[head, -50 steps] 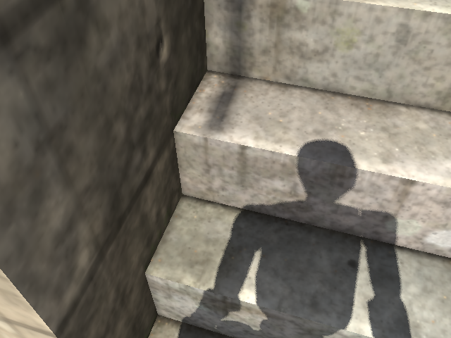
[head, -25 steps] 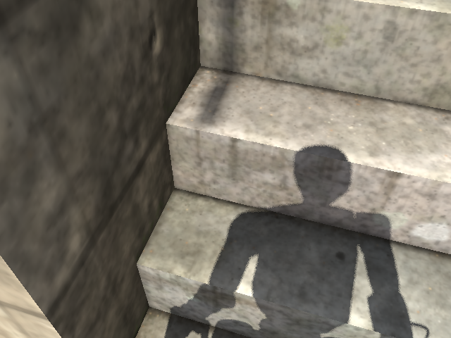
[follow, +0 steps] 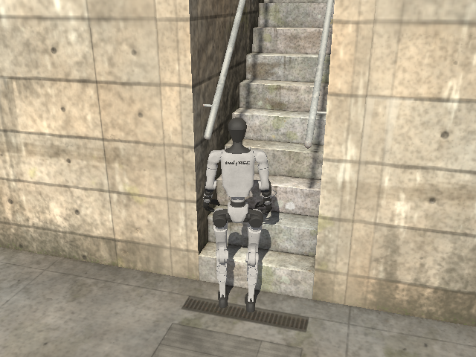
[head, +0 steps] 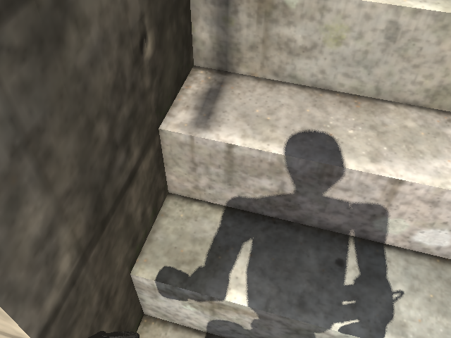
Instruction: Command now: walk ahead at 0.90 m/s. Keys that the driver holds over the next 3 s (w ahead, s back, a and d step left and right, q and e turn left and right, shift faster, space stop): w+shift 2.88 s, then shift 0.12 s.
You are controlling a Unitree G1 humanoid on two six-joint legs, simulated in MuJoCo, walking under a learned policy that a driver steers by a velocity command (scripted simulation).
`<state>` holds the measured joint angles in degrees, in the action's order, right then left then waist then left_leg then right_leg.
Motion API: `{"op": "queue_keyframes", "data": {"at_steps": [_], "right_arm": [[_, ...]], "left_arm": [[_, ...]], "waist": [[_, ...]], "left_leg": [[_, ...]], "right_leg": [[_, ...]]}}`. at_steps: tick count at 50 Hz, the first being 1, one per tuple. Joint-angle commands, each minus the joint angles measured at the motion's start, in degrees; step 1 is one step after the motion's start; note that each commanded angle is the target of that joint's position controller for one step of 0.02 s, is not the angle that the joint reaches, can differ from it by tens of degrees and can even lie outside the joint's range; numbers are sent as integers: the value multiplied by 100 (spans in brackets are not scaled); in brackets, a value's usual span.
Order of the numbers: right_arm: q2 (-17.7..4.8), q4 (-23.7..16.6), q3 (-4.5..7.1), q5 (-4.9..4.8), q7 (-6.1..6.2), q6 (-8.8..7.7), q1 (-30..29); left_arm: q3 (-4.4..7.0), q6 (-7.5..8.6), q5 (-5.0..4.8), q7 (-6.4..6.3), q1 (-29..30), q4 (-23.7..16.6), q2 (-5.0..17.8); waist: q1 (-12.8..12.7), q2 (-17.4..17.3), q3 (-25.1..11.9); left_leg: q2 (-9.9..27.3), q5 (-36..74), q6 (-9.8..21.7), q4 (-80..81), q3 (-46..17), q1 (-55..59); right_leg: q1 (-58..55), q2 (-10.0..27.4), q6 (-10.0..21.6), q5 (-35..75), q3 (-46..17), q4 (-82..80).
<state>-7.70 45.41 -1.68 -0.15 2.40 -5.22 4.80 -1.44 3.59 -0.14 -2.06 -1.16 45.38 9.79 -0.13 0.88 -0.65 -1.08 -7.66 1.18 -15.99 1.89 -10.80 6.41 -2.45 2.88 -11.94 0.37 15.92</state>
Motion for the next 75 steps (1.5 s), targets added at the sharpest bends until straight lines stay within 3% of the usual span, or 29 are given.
{"op": "queue_keyframes", "data": {"at_steps": [1,7,9,10,11,19,24,41,42,45,46,52,53,56,57,59,60,62,64,67,69,72,74,75], "right_arm": [[-399,-548,61,7,32,-60,-226],[-377,-770,20,35,-9,-24,-535],[-374,-832,3,55,-17,-10,-677],[-336,-781,-44,57,-38,-13,-683],[-341,-788,-48,61,-51,-18,-704],[-470,-801,-79,125,-106,-19,-862],[-520,-776,-103,112,-114,-39,-827],[-627,-692,-155,146,-106,-60,-829],[-613,-687,-166,142,-106,-63,-787],[-662,-670,-178,124,-102,-67,-765],[-656,-684,-184,146,-101,-61,-872],[-702,-653,-200,130,-103,-63,-800],[-690,-662,-204,152,-104,-59,-900],[-716,-637,-203,132,-106,-64,-796],[-698,-646,-207,154,-108,-61,-907],[-719,-628,-206,134,-107,-64,-806],[-706,-639,-208,154,-108,-61,-905],[-727,-620,-207,134,-108,-65,-810],[-712,-631,-209,157,-109,-60,-921],[-743,-608,-208,135,-108,-67,-813],[-727,-625,-212,159,-107,-60,-931],[-760,-600,-211,137,-107,-67,-816],[-742,-618,-214,160,-106,-60,-933],[-725,-611,-221,158,-108,-62,-877]], "left_arm": [[56,49,-21,-40,284,-479,416],[27,20,12,2,582,-669,409],[12,23,32,13,661,-711,395],[16,12,114,37,672,-700,373],[23,15,131,48,700,-711,399],[0,79,125,126,806,-694,401],[-6,98,118,137,724,-635,466],[-37,128,159,138,782,-520,561],[-45,125,154,137,766,-523,554],[-54,122,126,140,738,-509,594],[-56,122,160,136,824,-524,585],[-68,119,132,142,787,-495,629],[-69,121,167,141,870,-506,612],[-69,124,133,146,803,-480,636],[-72,126,169,146,891,-491,611],[-71,124,135,147,820,-469,638],[-72,128,168,147,897,-482,616],[-72,126,135,149,828,-460,641],[-71,128,172,148,903,-463,626],[-72,129,133,151,828,-445,651],[-73,129,172,147,906,-454,638],[-73,129,134,150,825,-433,668],[-74,129,173,146,902,-445,652],[-79,127,168,145,878,-444,646]], "waist": [[-22,-95,-948],[-5,-42,-1030],[-22,-94,-890],[-51,-118,-893],[-41,-112,-843],[-49,-62,-774],[-65,-142,-876],[-55,-93,-685],[-46,-71,-813],[-59,-85,-946],[-68,-107,-716],[-61,-88,-924],[-69,-112,-691],[-56,-86,-919],[-66,-115,-686],[-53,-85,-917],[-64,-114,-689],[-52,-86,-925],[-63,-118,-672],[-52,-94,-927],[-63,-120,-680],[-52,-94,-930],[-64,-120,-680],[-51,-90,-800]], "left_leg": [[831,2642,60,-139,-821,791],[878,2289,-54,123,-882,870],[889,1909,-76,263,-910,802],[897,1812,-68,336,-862,787],[891,1715,-69,377,-868,759],[901,965,-60,562,-918,751],[937,685,-73,766,-954,766],[908,1201,-58,573,-901,758],[914,1233,-59,552,-895,777],[938,1057,-90,702,-907,805],[912,1207,-72,562,-905,732],[949,1047,-98,708,-919,798],[922,1174,-78,576,-916,725],[952,1026,-98,719,-923,804],[927,1140,-79,588,-918,729],[957,1027,-98,719,-926,813],[928,1141,-78,591,-921,736],[958,1020,-98,723,-929,822],[933,1161,-77,594,-923,749],[961,996,-99,737,-931,827],[935,1168,-77,594,-928,762],[963,1003,-100,740,-935,838],[936,1174,-77,597,-933,771],[942,1220,-75,577,-929,803]], "right_leg": [[-297,990,88,3020,-733,41],[-371,1042,4,2662,-774,-229],[-303,1051,1,2299,-804,-377],[-371,1056,-19,2233,-814,-433],[-364,1051,-22,2163,-813,-465],[-211,1032,2,1539,-839,-634],[-249,1026,-17,1205,-831,-796],[-269,1070,8,1844,-880,-693],[-323,1076,6,1915,-876,-657],[-397,1077,-25,1703,-862,-772],[-324,1077,-1,1864,-889,-672],[-405,1079,-30,1655,-879,-780],[-326,1078,-6,1795,-904,-687],[-399,1076,-31,1617,-883,-791],[-317,1076,-7,1747,-907,-701],[-392,1076,-32,1609,-886,-796],[-314,1073,-8,1740,-910,-705],[-390,1074,-33,1595,-888,-801],[-298,1077,-7,1744,-917,-722],[-383,1072,-36,1564,-891,-815],[-298,1076,-10,1744,-921,-725],[-383,1072,-38,1563,-895,-820],[-297,1076,-11,1741,-924,-729],[-337,1080,-12,1802,-920,-696]]}}
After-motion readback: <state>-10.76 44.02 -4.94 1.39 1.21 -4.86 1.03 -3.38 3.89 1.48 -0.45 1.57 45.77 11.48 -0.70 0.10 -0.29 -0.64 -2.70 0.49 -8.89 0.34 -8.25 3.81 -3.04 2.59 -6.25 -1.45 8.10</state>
